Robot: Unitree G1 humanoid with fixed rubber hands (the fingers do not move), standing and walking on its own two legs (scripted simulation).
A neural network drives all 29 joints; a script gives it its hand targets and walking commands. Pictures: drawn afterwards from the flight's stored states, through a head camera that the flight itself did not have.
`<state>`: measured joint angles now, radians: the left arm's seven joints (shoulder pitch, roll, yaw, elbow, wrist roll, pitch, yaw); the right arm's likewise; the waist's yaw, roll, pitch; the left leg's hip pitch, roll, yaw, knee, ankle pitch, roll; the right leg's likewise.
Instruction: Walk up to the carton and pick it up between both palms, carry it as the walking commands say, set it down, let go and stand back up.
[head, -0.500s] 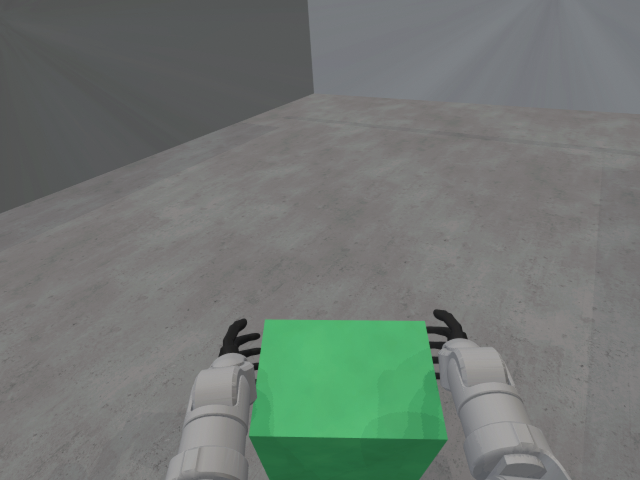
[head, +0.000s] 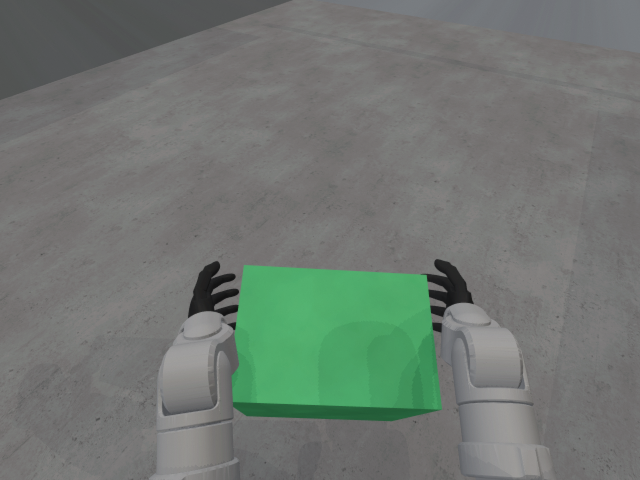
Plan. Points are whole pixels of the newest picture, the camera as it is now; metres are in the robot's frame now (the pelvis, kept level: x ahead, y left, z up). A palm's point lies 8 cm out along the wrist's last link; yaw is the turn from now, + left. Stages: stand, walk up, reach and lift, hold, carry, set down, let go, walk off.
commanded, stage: carry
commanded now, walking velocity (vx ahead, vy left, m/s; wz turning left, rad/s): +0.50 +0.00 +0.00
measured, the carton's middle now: (327, 353) +0.32 +0.02 -0.01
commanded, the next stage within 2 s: none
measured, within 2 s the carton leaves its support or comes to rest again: neither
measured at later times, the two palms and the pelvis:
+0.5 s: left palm (245, 206) +0.50 +0.14 +0.11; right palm (436, 208) +0.51 -0.16 +0.09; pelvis +0.24 -0.01 +0.00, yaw +0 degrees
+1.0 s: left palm (238, 112) +0.81 +0.19 +0.11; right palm (381, 106) +0.82 -0.11 +0.12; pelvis +0.55 +0.03 +0.01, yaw +0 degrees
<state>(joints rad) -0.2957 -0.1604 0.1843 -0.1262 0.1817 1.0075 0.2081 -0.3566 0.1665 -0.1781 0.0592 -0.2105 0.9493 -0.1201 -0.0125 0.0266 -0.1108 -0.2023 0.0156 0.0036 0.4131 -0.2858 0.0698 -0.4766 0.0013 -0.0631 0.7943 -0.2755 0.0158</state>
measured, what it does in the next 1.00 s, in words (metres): walks ahead: right foot, then left foot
